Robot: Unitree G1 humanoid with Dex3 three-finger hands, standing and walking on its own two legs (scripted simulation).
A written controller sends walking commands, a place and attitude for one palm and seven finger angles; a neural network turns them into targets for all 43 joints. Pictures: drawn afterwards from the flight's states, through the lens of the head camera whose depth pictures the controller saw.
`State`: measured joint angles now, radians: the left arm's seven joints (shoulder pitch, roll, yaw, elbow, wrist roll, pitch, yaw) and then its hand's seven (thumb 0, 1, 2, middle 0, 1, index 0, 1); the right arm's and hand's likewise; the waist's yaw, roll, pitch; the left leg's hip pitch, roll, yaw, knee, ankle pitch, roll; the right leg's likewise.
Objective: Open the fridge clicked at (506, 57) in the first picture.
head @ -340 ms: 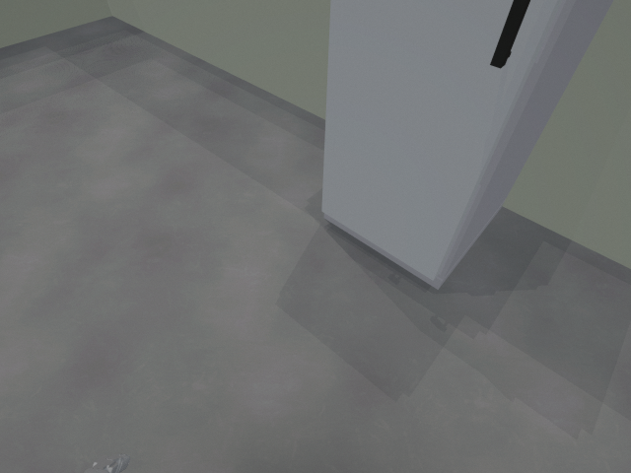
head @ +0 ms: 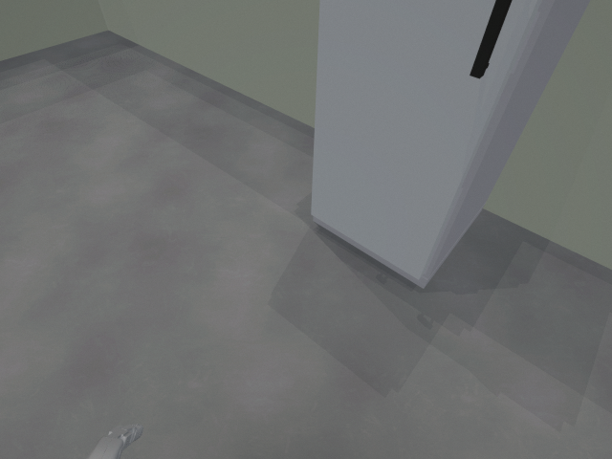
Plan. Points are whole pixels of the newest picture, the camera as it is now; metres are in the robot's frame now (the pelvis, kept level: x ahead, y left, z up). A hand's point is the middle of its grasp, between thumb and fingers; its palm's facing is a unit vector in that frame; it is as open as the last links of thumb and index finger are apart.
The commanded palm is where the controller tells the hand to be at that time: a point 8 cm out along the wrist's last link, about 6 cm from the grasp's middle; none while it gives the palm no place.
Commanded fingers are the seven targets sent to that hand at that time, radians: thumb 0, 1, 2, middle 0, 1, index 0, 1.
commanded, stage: stand and wait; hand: right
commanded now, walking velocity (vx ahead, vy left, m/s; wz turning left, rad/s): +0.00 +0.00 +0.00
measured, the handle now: out of the picture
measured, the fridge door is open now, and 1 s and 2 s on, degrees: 0 0 0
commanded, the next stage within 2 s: look at it before walking up in 0.82 s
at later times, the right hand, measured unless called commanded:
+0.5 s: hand out of the picture +0.05 -0.23 -0.15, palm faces -0.03 +0.94 -0.33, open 7.3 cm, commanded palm none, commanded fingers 0.00 -0.90 -0.90 0.20 0.30 0.20 0.30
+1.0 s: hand out of the picture +0.04 -0.23 -0.15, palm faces -0.04 +0.95 -0.32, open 7.3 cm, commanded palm none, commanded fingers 0.00 -0.90 -0.90 0.20 0.30 0.20 0.30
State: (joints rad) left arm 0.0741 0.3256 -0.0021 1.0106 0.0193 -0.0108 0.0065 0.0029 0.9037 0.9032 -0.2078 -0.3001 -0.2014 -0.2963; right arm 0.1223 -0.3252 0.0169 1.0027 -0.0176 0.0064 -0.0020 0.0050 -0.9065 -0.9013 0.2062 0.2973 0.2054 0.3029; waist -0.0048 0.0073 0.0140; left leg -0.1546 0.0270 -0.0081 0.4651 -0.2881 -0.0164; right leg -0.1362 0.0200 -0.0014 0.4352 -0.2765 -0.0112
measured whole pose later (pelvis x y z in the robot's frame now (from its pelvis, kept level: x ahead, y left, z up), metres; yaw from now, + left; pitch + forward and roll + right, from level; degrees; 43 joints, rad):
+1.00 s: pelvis -0.02 +0.01 +0.01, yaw +0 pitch -2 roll +0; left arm 0.13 0.33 0.00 1.12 0.01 -0.01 0.00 0.00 0.90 0.90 -0.21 -0.30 -0.20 -0.30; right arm 0.15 -0.33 0.01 1.09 -0.02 0.00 0.00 0.01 -0.91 -0.90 0.21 0.30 0.20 0.30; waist 0.00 0.01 0.04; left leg -0.14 0.01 0.00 0.38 -0.21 0.00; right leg -0.13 0.00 0.01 0.36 -0.20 0.01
